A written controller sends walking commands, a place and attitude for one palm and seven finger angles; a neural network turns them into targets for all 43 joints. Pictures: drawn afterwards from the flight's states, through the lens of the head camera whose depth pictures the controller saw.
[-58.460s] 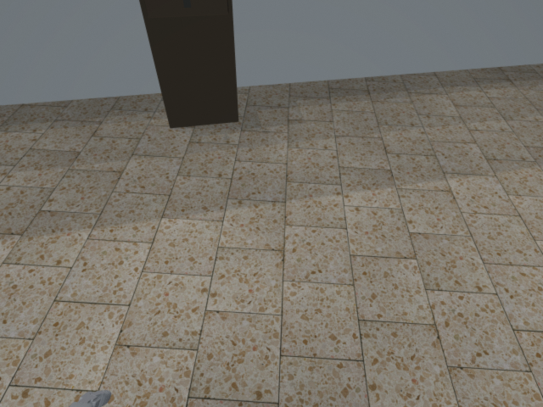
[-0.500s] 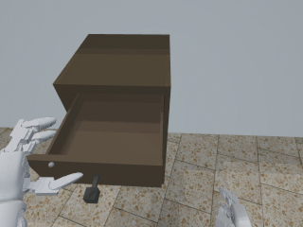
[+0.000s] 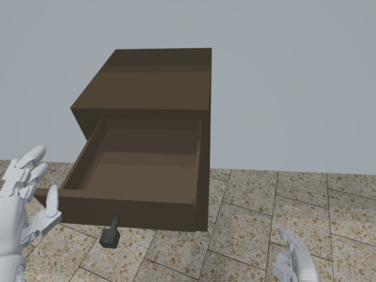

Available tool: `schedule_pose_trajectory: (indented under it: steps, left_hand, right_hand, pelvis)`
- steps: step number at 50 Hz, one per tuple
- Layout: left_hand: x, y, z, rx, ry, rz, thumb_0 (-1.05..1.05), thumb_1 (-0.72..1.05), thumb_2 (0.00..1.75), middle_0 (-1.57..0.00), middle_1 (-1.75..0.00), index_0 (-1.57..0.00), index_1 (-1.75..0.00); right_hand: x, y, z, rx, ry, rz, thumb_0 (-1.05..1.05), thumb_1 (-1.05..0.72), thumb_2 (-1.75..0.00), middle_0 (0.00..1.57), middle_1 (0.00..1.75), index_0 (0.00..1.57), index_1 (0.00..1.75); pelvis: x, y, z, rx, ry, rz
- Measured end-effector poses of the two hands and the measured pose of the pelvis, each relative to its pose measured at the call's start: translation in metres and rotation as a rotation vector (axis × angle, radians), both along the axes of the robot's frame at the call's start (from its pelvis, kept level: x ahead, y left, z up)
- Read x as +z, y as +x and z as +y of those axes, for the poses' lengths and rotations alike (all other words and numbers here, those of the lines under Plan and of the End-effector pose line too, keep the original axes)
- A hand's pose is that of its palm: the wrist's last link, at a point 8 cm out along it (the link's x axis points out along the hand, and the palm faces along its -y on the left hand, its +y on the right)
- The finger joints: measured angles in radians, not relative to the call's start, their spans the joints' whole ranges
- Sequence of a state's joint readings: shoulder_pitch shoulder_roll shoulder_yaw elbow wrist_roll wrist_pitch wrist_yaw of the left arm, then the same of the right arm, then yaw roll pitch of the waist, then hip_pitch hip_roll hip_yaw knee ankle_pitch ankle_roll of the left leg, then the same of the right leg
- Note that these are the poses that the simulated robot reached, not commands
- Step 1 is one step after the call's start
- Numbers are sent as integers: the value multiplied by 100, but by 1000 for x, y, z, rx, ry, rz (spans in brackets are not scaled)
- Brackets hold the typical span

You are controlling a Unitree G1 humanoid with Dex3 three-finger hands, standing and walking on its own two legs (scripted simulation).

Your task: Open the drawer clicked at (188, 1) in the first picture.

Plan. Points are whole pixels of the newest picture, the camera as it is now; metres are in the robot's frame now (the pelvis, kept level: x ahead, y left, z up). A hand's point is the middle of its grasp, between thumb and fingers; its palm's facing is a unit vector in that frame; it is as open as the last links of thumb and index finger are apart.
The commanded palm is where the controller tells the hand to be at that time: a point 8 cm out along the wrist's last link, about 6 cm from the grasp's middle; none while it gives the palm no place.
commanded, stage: draw the hand back to the body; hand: left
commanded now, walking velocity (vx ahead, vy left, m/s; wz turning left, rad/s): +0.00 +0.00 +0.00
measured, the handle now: (112, 230) +0.24 +0.22 -0.05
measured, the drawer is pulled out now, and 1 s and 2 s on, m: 0.29 0.29 0.29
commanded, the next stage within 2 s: step back with the hand held close in 0.10 s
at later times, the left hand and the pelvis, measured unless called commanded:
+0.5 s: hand (54, 229) +0.16 +0.23 +0.14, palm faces +0.30 -0.82 -0.48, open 7.4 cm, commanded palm +0.10 +0.28 +0.17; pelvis -0.02 +0.00 +0.00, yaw +2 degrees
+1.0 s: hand out of the picture +0.09 +0.27 +0.15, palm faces +0.37 -0.82 -0.44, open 7.4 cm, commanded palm +0.03 +0.31 +0.17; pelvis -0.09 +0.02 -0.02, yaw +2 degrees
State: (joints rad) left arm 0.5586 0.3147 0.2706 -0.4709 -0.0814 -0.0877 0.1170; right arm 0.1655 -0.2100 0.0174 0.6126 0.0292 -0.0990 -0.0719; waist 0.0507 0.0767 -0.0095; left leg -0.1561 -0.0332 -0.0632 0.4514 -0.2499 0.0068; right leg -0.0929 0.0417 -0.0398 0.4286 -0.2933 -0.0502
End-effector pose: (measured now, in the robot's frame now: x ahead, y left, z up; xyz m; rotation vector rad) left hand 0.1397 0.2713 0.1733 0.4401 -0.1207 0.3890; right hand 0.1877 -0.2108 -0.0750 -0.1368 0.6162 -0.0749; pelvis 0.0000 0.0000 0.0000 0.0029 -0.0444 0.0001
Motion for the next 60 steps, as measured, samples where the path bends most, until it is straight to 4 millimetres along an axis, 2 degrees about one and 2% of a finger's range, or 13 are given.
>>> schedule_pose_trajectory:
  steps: [11, 17, 24, 29, 36, 44, 51, 60]
  left_hand:
    - [1, -5, -11, -1, 9, 2, 1, 88, 89, -21, -31, -21, -31]
    - [16, -4, -5, -23, 105, -48, 1, 89, 90, -21, -30, -21, -30]
    - [-7, -14, -3, -63, 75, 72, 1, 89, 90, -21, -30, -21, -30]
    - [-6, -24, 7, -85, 99, 80, 1, 89, 90, -21, -30, -21, -30]
    - [6, -39, 25, -86, 125, -21, 1, 89, 90, -21, -30, -21, -30]
    - [-4, -67, 34, -77, 106, -42, 1, 89, 90, -21, -30, -21, -30]
    - [-1, -88, 33, -80, 102, -110, 1, 89, 90, -21, -30, -21, -30]
    - [7, -96, 31, -88, 178, -151, 1, 89, 90, -21, -30, -21, -30]
  right_hand:
    - [-4, -7, -16, -14, -2, 16, 2, -91, -90, 20, 30, 20, 30]
    - [-8, -19, -25, -8, -30, 81, 2, -91, -90, 20, 30, 20, 30]
    - [-11, -35, -32, -54, -78, 162, 2, -91, -90, 20, 30, 20, 30]
    - [-6, -42, -25, -77, -101, 162, 2, -91, -90, 20, 30, 20, 30]
    - [6, -49, -2, -57, -101, 105, 2, -91, -90, 20, 30, 20, 30]
    - [10, -67, 19, -2, -91, 46, 1, -91, -90, 20, 30, 21, 30]
    - [2, -97, 19, 25, -127, 83, 1, -90, -90, 20, 30, 21, 30]
    - [-12, -126, 12, 3, -108, 95, 2, -90, -90, 20, 30, 21, 30]
  pelvis:
    - [0, -3, -13, 2, 1, -11]
    - [-1, -12, -16, 43, -16, 29]
    - [-3, -21, -5, 40, -13, 71]
    - [-5, -30, 4, 35, -18, 77]
    - [-7, -50, 15, 28, -21, 78]
    - [-13, -76, 22, 24, -33, 76]
    - [-17, -91, 25, 37, -53, 72]
    - [-23, -109, 20, 27, -38, 54]
